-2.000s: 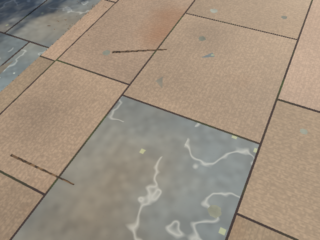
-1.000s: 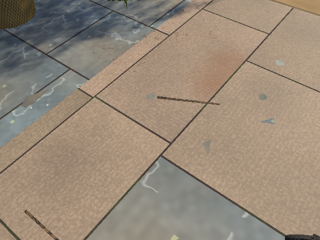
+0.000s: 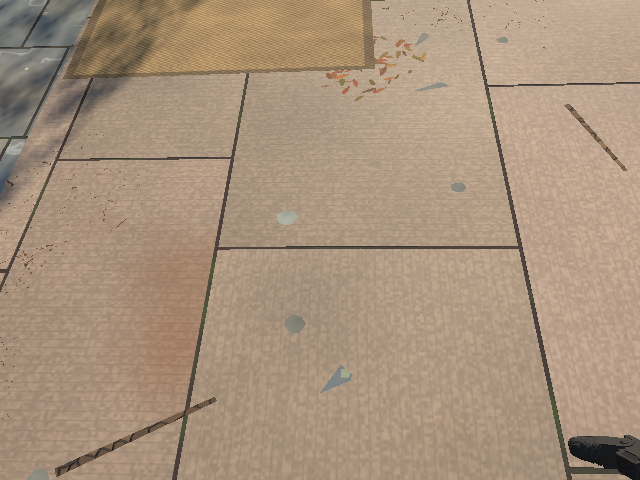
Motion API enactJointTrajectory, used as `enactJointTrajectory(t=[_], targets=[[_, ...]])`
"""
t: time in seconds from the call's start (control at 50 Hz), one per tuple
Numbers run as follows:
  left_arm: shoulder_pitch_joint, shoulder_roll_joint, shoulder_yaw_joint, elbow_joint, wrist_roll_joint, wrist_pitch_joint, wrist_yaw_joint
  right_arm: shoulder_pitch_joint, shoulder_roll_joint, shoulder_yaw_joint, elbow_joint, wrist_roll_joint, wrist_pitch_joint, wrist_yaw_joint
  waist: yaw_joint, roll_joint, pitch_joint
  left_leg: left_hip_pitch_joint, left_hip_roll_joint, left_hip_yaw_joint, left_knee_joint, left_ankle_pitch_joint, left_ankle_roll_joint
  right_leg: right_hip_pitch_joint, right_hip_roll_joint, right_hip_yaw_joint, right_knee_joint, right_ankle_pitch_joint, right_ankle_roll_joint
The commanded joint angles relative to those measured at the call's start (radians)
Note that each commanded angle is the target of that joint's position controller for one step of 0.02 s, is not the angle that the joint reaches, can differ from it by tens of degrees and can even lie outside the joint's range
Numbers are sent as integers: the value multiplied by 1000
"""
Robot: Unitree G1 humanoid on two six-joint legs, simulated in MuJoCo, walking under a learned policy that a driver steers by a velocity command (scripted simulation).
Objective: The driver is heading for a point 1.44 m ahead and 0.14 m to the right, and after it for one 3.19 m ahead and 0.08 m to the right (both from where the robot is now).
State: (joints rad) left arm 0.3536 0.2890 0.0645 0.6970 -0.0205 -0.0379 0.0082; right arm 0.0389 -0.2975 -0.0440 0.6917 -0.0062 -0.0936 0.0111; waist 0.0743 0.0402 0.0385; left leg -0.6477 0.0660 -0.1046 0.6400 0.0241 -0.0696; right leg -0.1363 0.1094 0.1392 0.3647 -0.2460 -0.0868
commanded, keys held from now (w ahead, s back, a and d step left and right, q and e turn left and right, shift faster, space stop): w+e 0.38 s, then w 0.62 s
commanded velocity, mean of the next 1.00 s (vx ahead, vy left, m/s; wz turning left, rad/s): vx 0.50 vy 0.00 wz -0.36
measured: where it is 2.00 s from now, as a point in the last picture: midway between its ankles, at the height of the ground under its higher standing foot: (487, 239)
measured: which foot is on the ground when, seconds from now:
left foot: up 0.00-0.12, down 0.14-0.64, up 0.66-1.00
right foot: down 0.00-0.14, up 0.16-0.62, down 0.64-1.00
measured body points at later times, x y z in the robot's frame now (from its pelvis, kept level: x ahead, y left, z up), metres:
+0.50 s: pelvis +0.27 +0.02 +0.00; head +0.30 +0.01 +0.45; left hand +0.54 +0.20 -0.08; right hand +0.20 -0.26 -0.13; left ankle +0.22 +0.15 -0.75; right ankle +0.37 -0.17 -0.69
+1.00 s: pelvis +0.52 -0.11 +0.00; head +0.54 -0.13 +0.45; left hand +0.65 +0.14 -0.11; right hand +0.60 -0.42 -0.10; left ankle +0.75 -0.02 -0.69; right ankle +0.43 -0.17 -0.75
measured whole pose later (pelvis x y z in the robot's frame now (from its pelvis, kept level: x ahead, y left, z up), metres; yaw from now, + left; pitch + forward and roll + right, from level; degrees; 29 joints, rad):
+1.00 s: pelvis +0.52 -0.11 +0.00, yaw -20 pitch +1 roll -1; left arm 0.36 0.27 0.05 0.78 -0.01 -0.07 -0.01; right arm 0.10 -0.30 -0.04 0.78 0.01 -0.07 0.02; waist 0.06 0.05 0.02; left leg -0.68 0.12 -0.03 0.70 0.04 -0.03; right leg -0.03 0.07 -0.02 0.23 -0.21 -0.06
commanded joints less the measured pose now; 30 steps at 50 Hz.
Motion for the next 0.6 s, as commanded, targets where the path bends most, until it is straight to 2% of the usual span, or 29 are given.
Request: enactJointTrajectory(t=[0.02,0.08,0.1,0.12,0.14,0.16,0.18,0.2,0.22,0.24,0.26,0.3,0.36,0.4,0.48,0.52,0.56,0.58,0.6], targets=[[19,173,50,-41,-8,-7,10,-112,-81,-19,-90,12,-25,13,3,-125,-21,134,-57,26,-104,57,9,-66,-226,202,-71,138,-129],[16,167,52,-32,-7,3,15,-78,-115,-36,-88,16,-36,19,-24,-160,-27,192,-65,12,-152,-58,44,2,-251,285,14,146,-108],[4,162,51,-34,-6,7,14,-27,-123,-44,-76,16,-40,17,-53,-175,-38,258,-69,26,-175,-85,63,3,-244,296,52,171,-95],[-5,134,42,-39,-3,8,12,63,-143,-58,-55,11,-44,10,-100,-169,-85,398,-61,38,-212,-81,92,-18,-200,272,141,217,-68],[-8,77,20,-55,8,5,8,198,-187,-73,-43,-8,-48,2,-161,-97,-213,641,74,-80,-186,-118,154,-114,-145,206,383,150,-32],[119,11,0,-80,-11,-3,9,313,-272,-94,-16,-23,-37,0,-127,191,-358,997,309,-506,-245,-306,315,-461,6,57,728,-242,49],[138,94,7,-73,-24,-7,12,325,-207,-83,-6,6,-29,9,-131,238,-341,1005,368,-719,-325,-554,339,-626,-58,53,893,-345,65],[41,166,28,-69,-23,-3,12,276,-132,-63,-20,11,-23,5,-156,126,-202,885,322,-575,-349,-588,293,-669,-103,53,947,-252,74],[-28,172,32,-81,-11,3,12,226,-107,-52,-26,3,-14,1,-149,59,-120,764,278,-424,-356,-474,258,-648,-137,13,940,-178,80],[-70,160,34,-94,0,4,9,192,-86,-44,-19,-2,-9,0,-132,43,-57,660,236,-320,-379,-356,248,-627,-163,7,895,-128,83],[-75,143,36,-99,-2,7,3,175,-70,-38,-13,-8,-10,-4,-109,63,-33,594,204,-237,-403,-276,235,-586,-190,5,858,-94,81],[-64,97,28,-101,-10,18,-5,171,-69,-39,2,-3,-17,-5,-93,84,-23,536,180,-132,-447,-195,238,-546,-209,-24,813,-68,83],[-114,67,18,-126,-3,25,-8,184,-110,-53,30,1,-25,-7,-94,50,-8,540,199,-35,-486,-80,266,-591,-224,-33,715,5,99],[-146,58,12,-131,0,20,-15,193,-125,-57,45,0,-22,-7,-103,30,-11,561,192,31,-491,-13,265,-591,-224,-38,618,99,101],[-273,25,-7,-153,2,-3,-37,236,-150,-56,82,15,-9,-4,-145,10,21,565,164,141,-501,24,245,-503,-191,-104,365,245,82],[-333,27,-9,-174,-1,-9,-48,278,-170,-60,107,28,0,-3,-159,10,43,609,187,147,-499,27,242,-490,-180,-125,290,233,68],[-361,44,-5,-191,0,-11,-55,302,-188,-64,130,39,12,-2,-150,22,51,676,218,145,-469,104,235,-481,-166,-139,236,164,42],[-354,58,0,-193,3,-11,-57,303,-199,-67,138,43,19,-4,-133,33,40,704,226,154,-430,215,227,-446,-149,-155,214,119,25],[-312,79,12,-186,8,-11,-56,299,-211,-68,143,46,25,-6,-97,51,2,719,222,171,-358,388,214,-360,-121,-178,191,89,5]])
